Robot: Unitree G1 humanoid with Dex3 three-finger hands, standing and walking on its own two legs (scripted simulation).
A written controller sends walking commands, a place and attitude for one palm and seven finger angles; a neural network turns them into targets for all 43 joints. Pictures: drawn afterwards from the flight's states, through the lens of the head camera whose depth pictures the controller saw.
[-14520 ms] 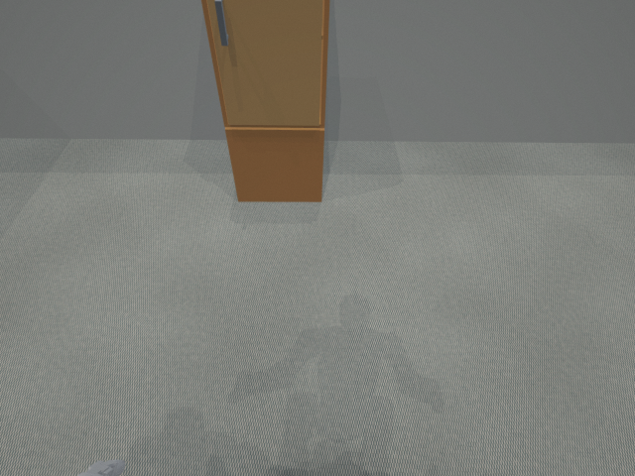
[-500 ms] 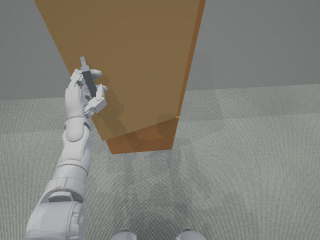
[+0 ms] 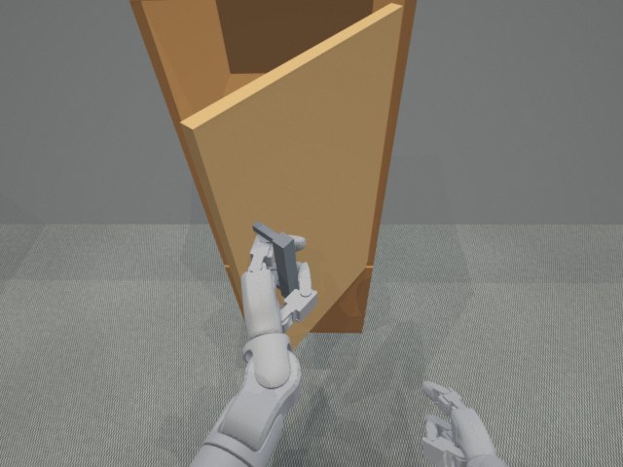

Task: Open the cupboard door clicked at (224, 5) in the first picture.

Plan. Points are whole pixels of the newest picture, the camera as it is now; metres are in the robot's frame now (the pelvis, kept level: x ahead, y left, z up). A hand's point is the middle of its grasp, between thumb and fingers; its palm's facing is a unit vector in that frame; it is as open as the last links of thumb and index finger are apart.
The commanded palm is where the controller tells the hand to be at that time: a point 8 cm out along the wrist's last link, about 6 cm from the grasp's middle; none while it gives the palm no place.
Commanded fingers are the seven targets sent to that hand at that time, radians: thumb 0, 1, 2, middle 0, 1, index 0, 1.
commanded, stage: open thumb and fingers to let go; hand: left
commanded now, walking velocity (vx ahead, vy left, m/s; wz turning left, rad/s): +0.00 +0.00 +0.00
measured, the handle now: (276, 262) +0.36 +0.06 +0.07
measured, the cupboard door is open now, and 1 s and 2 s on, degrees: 52 48 52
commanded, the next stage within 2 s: slide the hand sideways off the handle in 0.88 s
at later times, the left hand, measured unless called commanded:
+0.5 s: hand (301, 279) +0.34 +0.02 +0.07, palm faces +0.35 -0.94 -0.06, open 10.9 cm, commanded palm +0.29 +0.06 +0.06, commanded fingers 0.00 -0.50 0.30 -0.29 -1.15 -0.29 -1.15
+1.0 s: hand (297, 280) +0.34 +0.03 +0.07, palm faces +0.29 -0.96 -0.05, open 14.8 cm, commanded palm +0.30 +0.06 +0.06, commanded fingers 0.00 -0.50 0.30 -0.15 -0.30 -0.15 -0.30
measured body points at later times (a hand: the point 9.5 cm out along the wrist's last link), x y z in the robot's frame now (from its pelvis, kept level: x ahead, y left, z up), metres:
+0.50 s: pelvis -0.01 -0.02 +0.00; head +0.02 -0.05 +0.45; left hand +0.32 +0.07 +0.07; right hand +0.12 -0.25 -0.13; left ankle +0.01 +0.14 -0.69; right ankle -0.02 -0.08 -0.70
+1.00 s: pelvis -0.03 +0.01 -0.01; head +0.01 -0.01 +0.44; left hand +0.32 +0.08 +0.07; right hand +0.14 -0.20 -0.12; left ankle +0.01 +0.14 -0.70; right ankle -0.02 -0.08 -0.70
